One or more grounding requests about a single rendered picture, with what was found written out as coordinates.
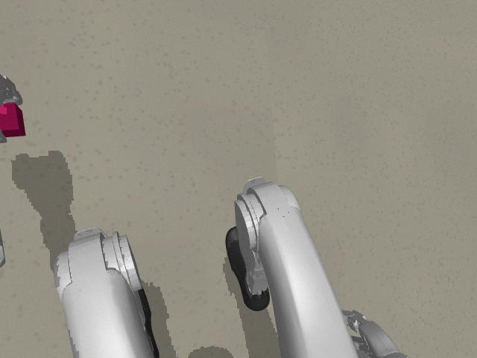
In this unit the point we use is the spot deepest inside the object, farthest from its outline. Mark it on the right robot hand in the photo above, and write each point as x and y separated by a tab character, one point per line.
374	341

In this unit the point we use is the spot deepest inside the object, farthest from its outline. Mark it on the small box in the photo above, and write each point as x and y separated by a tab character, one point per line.
11	120

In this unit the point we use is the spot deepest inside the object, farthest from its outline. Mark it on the left robot foot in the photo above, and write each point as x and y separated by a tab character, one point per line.
148	328

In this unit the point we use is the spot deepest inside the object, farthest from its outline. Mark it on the left robot hand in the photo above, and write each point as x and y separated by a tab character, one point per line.
8	94

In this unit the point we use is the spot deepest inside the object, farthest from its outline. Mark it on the right robot foot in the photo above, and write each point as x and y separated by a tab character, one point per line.
253	302

